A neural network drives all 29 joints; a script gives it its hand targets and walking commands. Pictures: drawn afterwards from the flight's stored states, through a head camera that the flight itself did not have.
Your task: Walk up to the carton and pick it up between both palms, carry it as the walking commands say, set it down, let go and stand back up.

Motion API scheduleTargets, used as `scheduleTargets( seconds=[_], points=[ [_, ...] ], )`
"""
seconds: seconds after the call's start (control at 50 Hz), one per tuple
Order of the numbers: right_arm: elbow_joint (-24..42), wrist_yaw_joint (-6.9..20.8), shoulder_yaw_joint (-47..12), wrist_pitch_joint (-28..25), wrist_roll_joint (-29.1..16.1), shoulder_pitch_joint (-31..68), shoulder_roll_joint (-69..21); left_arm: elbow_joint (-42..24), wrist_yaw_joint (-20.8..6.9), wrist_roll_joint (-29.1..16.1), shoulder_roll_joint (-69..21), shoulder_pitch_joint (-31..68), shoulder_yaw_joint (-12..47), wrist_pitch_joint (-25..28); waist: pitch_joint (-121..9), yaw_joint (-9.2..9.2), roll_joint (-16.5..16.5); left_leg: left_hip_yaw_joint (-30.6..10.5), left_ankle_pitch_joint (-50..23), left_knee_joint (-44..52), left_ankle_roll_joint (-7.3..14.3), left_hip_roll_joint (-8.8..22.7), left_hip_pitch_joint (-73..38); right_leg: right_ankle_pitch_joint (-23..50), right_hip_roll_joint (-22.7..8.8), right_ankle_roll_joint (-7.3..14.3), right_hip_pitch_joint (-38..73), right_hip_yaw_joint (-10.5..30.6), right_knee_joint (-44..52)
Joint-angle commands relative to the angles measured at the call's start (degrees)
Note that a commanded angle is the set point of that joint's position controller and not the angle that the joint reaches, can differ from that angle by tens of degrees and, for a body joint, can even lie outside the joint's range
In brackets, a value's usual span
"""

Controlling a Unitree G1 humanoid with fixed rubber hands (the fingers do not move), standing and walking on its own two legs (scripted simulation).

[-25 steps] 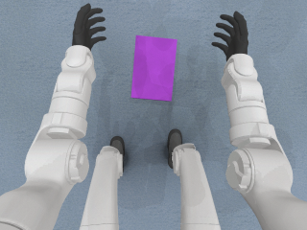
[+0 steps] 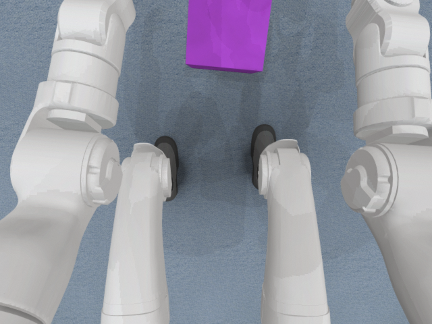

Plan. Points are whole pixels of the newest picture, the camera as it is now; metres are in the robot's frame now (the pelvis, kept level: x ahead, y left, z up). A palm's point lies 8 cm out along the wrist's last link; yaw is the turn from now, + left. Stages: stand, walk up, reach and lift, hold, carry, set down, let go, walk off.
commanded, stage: reach and lift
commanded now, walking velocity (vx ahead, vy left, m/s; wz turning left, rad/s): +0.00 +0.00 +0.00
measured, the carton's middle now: (227, 13) +0.57 -0.04 -0.48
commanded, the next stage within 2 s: none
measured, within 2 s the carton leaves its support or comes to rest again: neither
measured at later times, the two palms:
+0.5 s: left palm out of the picture +0.57 +0.12 -0.30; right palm (323, 1) +0.55 -0.20 -0.30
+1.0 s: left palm (153, 15) +0.56 +0.12 -0.42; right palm (306, 18) +0.54 -0.20 -0.40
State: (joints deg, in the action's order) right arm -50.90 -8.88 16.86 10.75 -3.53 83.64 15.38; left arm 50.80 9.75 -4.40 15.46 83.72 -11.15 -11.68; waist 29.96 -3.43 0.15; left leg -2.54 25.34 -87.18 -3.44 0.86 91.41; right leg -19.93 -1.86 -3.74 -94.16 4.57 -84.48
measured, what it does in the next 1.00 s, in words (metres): lowers itself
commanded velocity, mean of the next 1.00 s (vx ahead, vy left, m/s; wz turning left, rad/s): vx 0.00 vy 0.00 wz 0.00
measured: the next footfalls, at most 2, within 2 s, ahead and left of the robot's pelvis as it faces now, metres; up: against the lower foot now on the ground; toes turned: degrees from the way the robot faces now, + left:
none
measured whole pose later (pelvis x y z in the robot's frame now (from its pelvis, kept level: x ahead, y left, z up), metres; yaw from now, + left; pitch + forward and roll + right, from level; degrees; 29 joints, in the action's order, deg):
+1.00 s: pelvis +0.01 +0.00 -0.19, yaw +1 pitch +35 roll +0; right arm -71.3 -6.9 4.1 0.8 -16.0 89.7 21.2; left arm 68.3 7.9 -14.3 20.0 89.9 2.4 -2.5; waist 30.0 -4.1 1.3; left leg -6.4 34.3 -125.4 -6.2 -3.0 126.2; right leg -28.3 -0.7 -5.6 -128.8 5.8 -122.0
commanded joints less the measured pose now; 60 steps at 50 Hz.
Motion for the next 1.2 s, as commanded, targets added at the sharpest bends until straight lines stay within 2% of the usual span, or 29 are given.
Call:
scheduleTargets(
  seconds=[0.0, 0.06, 0.08, 0.12, 0.14, 0.18, 0.22, 0.24, 0.28, 0.32, 0.34, 0.4, 0.46, 0.5, 0.54, 0.58, 0.64, 0.66, 0.68, 0.72, 0.76, 0.78, 0.82, 0.9, 0.92, 1.0, 1.04, 1.08, 1.18],
  points=[
    [7.9, -1.1, -3.9, -1.8, -2.9, 22.3, 8.9, -7.4, 0.9, -2.3, 9.5, 24.2, 1.4, 1.6, -113.4, -0.74, 0.3, 9.0, -2.4, 2.6, 1.7, -7.2, -22.1, 3.7, 6.9, 1.3, 38.0, -9.9, -0.4],
    [5.2, -1.7, -5.9, -2.3, -5.1, 21.8, 9.7, -6.2, 1.1, -4.4, 9.9, 25.1, 4.0, 2.1, -114.1, -0.91, -1.3, 9.3, -3.6, -0.6, 1.6, -7.1, -21.1, 5.4, 6.7, 1.6, 35.2, -10.7, -4.3],
    [6.5, -2.1, -5.7, -2.5, -5.3, 21.7, 10.8, -7.8, 1.4, -5.2, 9.5, 25.5, 4.4, 2.1, -117.7, -1.79, -1.2, 9.3, -4.7, -1.8, 1.3, -7.0, -23.3, 6.3, 6.6, 1.6, 36.4, -11.1, -5.3],
    [6.7, -2.2, -6.9, -3.3, -6.3, 21.4, 10.6, -5.9, 1.5, -6.2, 9.3, 24.0, 4.8, 2.7, -115.8, -1.06, -0.6, 9.5, -6.5, -3.9, 1.6, -7.1, -21.0, 8.4, 6.5, 1.7, 34.0, -11.1, -7.0],
    [5.9, -2.2, -6.9, -4.0, -6.1, 21.9, 10.8, -5.1, 1.4, -7.0, 8.3, 24.8, 5.8, 3.1, -114.8, -2.09, -0.4, 9.2, -6.8, -5.0, 1.4, -7.1, -19.4, 9.3, 6.5, 1.8, 32.8, -11.4, -8.4],
    [6.3, -2.2, -8.3, -4.7, -7.6, 21.0, 9.1, -5.3, 1.4, -7.2, 9.3, 23.4, 5.5, 4.1, -114.8, -0.31, 0.5, 9.3, -9.8, -7.2, 1.7, -7.2, -18.2, 12.8, 6.6, 1.5, 32.6, -11.1, -10.1],
    [4.3, -2.0, -8.9, -5.3, -7.7, 20.2, 8.8, -3.2, 1.2, -6.8, 9.3, 22.5, 5.5, 5.0, -112.7, -0.05, 1.0, 9.1, -10.4, -9.1, 1.6, -7.1, -15.0, 14.3, 6.5, 1.3, 31.5, -10.6, -12.0],
    [6.6, -2.1, -8.6, -5.9, -7.7, 20.9, 9.6, -4.7, 1.3, -6.4, 10.0, 22.4, 4.8, 5.4, -113.5, 0.27, 1.5, 9.3, -11.1, -10.2, 1.6, -7.2, -14.6, 15.0, 6.6, 1.0, 31.6, -10.4, -12.6],
    [5.6, -2.3, -8.4, -6.5, -7.1, 20.0, 10.3, -4.6, 1.2, -6.6, 9.8, 22.5, 5.0, 6.1, -113.0, -0.53, 1.6, 9.3, -11.8, -11.9, 1.2, -7.1, -12.7, 16.7, 6.8, 1.0, 31.8, -10.3, -14.6],
    [4.4, -2.1, -8.2, -7.0, -7.4, 19.6, 10.2, -2.3, 1.1, -5.6, 10.4, 21.6, 4.2, 6.6, -110.7, 0.53, 0.7, 9.0, -11.9, -13.4, 1.3, -6.8, -11.9, 16.1, 7.0, 0.9, 28.6, -10.4, -16.1],
    [4.9, -2.3, -8.0, -7.2, -7.5, 19.3, 10.7, -4.7, 1.2, -6.1, 10.5, 23.0, 4.9, 6.8, -112.1, -0.34, -0.7, 9.1, -12.7, -14.6, 0.9, -6.8, -13.5, 16.7, 7.1, 1.0, 28.6, -10.2, -16.6],
    [1.4, -2.0, -9.6, -7.3, -8.3, 19.2, 9.8, -2.0, 0.7, -7.3, 9.2, 22.9, 6.7, 7.2, -107.3, -0.73, -1.2, 9.1, -11.5, -16.3, 0.7, -6.6, -10.3, 15.6, 6.7, 1.2, 26.1, -9.9, -18.2],
    [1.7, -2.0, -8.9, -8.1, -8.7, 19.4, 11.2, -2.8, 0.8, -6.6, 10.6, 23.3, 6.4, 7.8, -106.5, -0.33, -2.1, 9.2, -11.8, -18.6, 0.7, -6.1, -9.6, 15.8, 6.2, 1.1, 24.6, -9.8, -20.3],
    [-0.4, -1.4, -9.9, -8.4, -9.5, 19.2, 10.4, -2.2, 0.5, -7.5, 9.6, 24.2, 8.2, 8.2, -103.6, -1.41, -1.9, 8.7, -11.7, -19.4, 0.6, -5.8, -8.6, 15.4, 6.0, 0.9, 22.1, -10.3, -21.5],
    [-1.8, -1.1, -10.8, -8.6, -9.1, 20.3, 10.5, 2.1, -0.1, -8.1, 9.6, 23.0, 7.4, 8.3, -98.4, -0.91, 0.3, 8.7, -9.6, -20.6, 0.7, -5.8, -3.6, 13.8, 5.6, 0.7, 20.7, -10.0, -22.4],
    [-0.9, -0.6, -10.8, -9.3, -9.5, 21.4, 10.2, 0.4, -0.4, -8.7, 9.3, 23.8, 8.2, 8.8, -98.5, -1.59, 0.9, 8.5, -10.6, -21.6, 0.7, -5.7, -2.8, 15.1, 5.2, 0.5, 20.3, -10.2, -23.5],
    [-6.0, -0.1, -11.2, -9.6, -10.0, 20.5, 10.8, 4.4, -0.8, -8.1, 9.8, 23.9, 8.5, 9.2, -92.1, -0.92, -0.9, 8.3, -8.0, -22.8, 0.3, -5.3, -0.4, 11.6, 4.6, 0.5, 15.7, -9.8, -24.8],
    [-4.4, 0.0, -10.3, -9.9, -9.6, 21.1, 11.4, 3.5, -0.7, -7.6, 10.5, 24.1, 8.0, 9.3, -94.1, -0.75, -0.7, 7.9, -9.5, -23.1, 0.2, -5.5, -1.7, 12.6, 4.7, 0.2, 15.7, -10.1, -25.4],
    [-5.2, 0.0, -10.3, -10.2, -9.8, 20.7, 12.0, 4.1, -0.6, -8.0, 9.9, 24.5, 8.7, 9.5, -93.7, -1.61, -1.6, 7.7, -9.8, -23.7, 0.0, -5.2, -1.9, 12.4, 4.5, 0.4, 14.6, -10.1, -26.1],
    [-5.5, 0.1, -10.8, -10.6, -10.1, 21.5, 11.7, 5.0, -0.6, -8.2, 10.6, 25.0, 9.3, 9.9, -92.4, -1.85, -0.7, 7.5, -9.4, -24.8, 0.2, -5.2, -0.2, 12.2, 4.2, 0.1, 13.8, -10.3, -27.0],
    [-4.4, 0.4, -11.4, -11.2, -11.2, 22.9, 11.9, 4.6, -0.6, -8.5, 10.7, 25.7, 9.5, 10.3, -92.0, -0.78, -1.0, 7.4, -10.5, -25.8, 0.3, -4.9, -0.5, 12.7, 4.2, 0.0, 13.2, -10.0, -27.9],
    [-6.8, 0.6, -11.6, -11.4, -11.1, 23.2, 11.6, 7.1, -0.8, -9.4, 9.9, 25.9, 10.8, 10.3, -89.0, -1.69, -0.5, 7.0, -9.4, -26.1, 0.3, -4.9, 1.8, 11.8, 3.8, 0.1, 11.9, -10.1, -28.2],
    [-8.0, 0.8, -11.8, -11.6, -11.5, 23.3, 11.9, 7.8, -0.8, -9.1, 11.0, 26.2, 10.3, 10.7, -88.2, -0.81, -0.5, 6.8, -9.6, -27.0, 0.2, -4.7, 2.6, 12.1, 3.7, -0.2, 10.9, -9.9, -29.4],
    [-10.9, 1.8, -12.6, -12.4, -12.6, 22.0, 10.6, 7.8, -1.5, -9.7, 10.3, 27.5, 12.5, 11.7, -85.9, -1.72, -2.7, 6.1, -11.5, -28.7, -0.1, -4.5, 1.9, 13.3, 3.3, -0.2, 7.3, -9.7, -31.3],
    [-11.8, 2.1, -12.0, -12.8, -12.5, 21.2, 10.8, 8.8, -1.8, -10.2, 9.9, 27.1, 13.5, 11.9, -84.8, -3.43, -3.1, 5.8, -12.2, -29.3, -0.1, -4.5, 1.7, 13.6, 3.0, -0.2, 5.0, -10.1, -31.5],
    [-16.4, 3.4, -10.7, -13.8, -12.6, 20.1, 10.8, 9.5, -2.7, -8.9, 9.0, 27.5, 14.0, 12.7, -78.1, -2.66, -7.4, 5.2, -13.1, -30.6, -0.8, -4.4, 4.4, 13.7, 2.8, 0.1, -1.3, -9.0, -33.3],
    [-15.6, 3.5, -10.2, -14.5, -11.8, 19.8, 11.2, 7.9, -3.1, -9.2, 8.4, 27.8, 14.7, 13.0, -78.6, -3.27, -8.3, 5.0, -15.5, -31.2, -1.0, -4.3, 4.2, 16.1, 3.1, 0.4, -0.2, -8.8, -33.8],
    [-15.5, 3.2, -9.8, -15.1, -10.8, 18.5, 12.7, 8.7, -3.3, -10.0, 7.9, 26.5, 15.2, 13.1, -79.5, -5.23, -7.1, 5.1, -15.9, -32.0, -1.3, -4.5, 5.0, 17.6, 3.0, 0.5, 2.2, -9.8, -34.5],
    [-15.0, 3.7, -10.7, -14.6, -10.7, 16.8, 9.9, 9.9, -3.4, -10.2, 8.2, 22.9, 14.1, 12.8, -79.7, -4.15, -3.3, 5.1, -16.7, -31.9, -0.8, -5.1, 5.2, 18.6, 3.1, -0.2, 3.8, -9.7, -34.5]
  ],
)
